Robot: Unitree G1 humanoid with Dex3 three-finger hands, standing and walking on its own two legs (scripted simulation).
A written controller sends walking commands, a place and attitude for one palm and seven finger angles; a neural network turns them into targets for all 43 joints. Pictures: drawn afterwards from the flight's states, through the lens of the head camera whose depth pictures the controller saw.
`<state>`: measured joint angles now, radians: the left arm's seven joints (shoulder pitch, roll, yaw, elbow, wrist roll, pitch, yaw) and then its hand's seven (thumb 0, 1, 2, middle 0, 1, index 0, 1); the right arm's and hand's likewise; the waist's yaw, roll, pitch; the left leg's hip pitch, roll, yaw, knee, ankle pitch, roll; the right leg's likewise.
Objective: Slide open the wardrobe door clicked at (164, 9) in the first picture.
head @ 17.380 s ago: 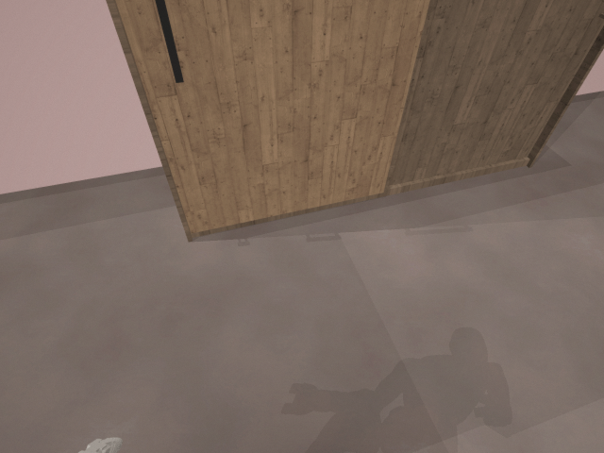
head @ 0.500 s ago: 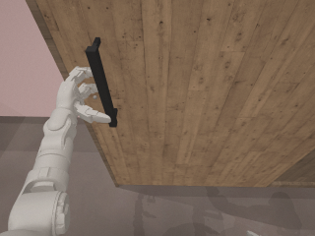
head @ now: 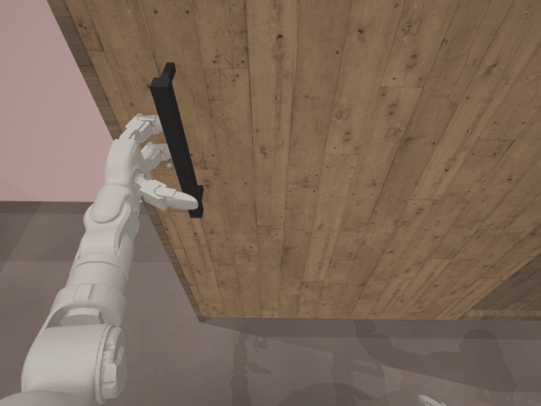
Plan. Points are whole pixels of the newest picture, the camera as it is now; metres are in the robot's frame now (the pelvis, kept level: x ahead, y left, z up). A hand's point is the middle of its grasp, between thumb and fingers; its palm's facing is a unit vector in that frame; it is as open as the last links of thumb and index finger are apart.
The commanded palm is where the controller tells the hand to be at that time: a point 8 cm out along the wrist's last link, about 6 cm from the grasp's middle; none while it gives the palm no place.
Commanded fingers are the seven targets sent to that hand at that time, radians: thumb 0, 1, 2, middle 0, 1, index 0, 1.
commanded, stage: slide the fingers in behind the handle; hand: left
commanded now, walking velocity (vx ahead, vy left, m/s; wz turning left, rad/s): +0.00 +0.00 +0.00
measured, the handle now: (185, 151) +0.47 +0.15 +0.12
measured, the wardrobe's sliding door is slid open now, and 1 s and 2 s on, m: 0.00 0.00 0.00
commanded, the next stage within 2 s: grip the handle and tug to test in 1.50 s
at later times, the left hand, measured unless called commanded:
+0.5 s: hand (181, 171) +0.42 +0.14 +0.13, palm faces -0.01 -1.00 +0.00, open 14.0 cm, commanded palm +0.39 +0.19 +0.13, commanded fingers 0.00 -0.50 0.30 -0.30 -1.20 -0.30 -1.20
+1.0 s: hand (195, 171) +0.42 +0.12 +0.13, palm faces -0.01 -1.00 +0.00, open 14.0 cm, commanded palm +0.39 +0.17 +0.13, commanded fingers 0.00 -0.50 0.30 -0.30 -1.20 -0.30 -1.20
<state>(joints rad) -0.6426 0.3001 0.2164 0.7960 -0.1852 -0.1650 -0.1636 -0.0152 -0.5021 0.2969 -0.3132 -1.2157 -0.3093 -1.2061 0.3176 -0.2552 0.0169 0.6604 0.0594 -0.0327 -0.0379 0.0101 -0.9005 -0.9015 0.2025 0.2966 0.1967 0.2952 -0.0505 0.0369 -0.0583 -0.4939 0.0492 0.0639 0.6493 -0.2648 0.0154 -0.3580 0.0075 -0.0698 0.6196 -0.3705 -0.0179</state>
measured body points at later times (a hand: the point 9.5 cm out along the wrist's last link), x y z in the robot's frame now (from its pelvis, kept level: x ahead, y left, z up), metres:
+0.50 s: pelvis +0.01 -0.01 +0.00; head +0.03 -0.01 +0.45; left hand +0.42 +0.20 +0.13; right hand +0.11 -0.26 -0.11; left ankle +0.04 +0.11 -0.72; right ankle -0.04 -0.11 -0.72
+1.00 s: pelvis +0.00 -0.01 +0.00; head +0.02 -0.02 +0.45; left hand +0.41 +0.17 +0.13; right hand +0.11 -0.26 -0.11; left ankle +0.04 +0.11 -0.72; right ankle -0.04 -0.11 -0.72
